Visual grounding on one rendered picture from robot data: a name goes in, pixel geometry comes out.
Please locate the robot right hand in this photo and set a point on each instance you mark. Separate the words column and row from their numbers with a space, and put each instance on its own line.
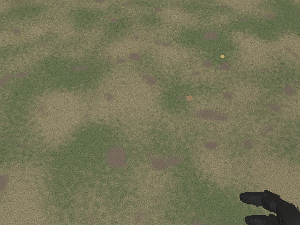
column 287, row 213

